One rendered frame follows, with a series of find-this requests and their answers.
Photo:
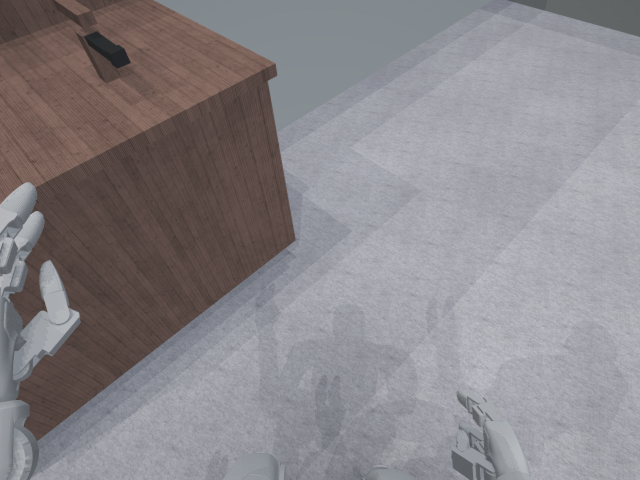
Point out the left robot thigh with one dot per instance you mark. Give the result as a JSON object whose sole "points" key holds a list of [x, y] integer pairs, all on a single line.
{"points": [[256, 466]]}

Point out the robot left hand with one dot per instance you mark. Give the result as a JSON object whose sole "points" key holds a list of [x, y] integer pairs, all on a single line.
{"points": [[47, 331]]}

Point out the robot right shin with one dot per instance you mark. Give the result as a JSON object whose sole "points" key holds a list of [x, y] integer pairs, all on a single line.
{"points": [[375, 468]]}

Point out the counter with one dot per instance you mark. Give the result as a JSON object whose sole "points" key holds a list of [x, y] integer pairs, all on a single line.
{"points": [[161, 182]]}

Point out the left robot forearm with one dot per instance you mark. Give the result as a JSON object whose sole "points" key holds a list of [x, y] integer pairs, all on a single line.
{"points": [[19, 451]]}

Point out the tap lever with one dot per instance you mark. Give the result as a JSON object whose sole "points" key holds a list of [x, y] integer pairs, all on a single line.
{"points": [[114, 53]]}

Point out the robot right hand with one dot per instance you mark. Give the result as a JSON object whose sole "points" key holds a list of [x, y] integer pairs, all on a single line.
{"points": [[487, 455]]}

